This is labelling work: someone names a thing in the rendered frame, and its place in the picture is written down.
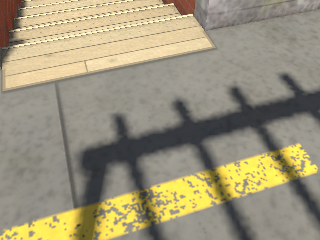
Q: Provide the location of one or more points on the stairs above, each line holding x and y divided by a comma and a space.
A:
83, 26

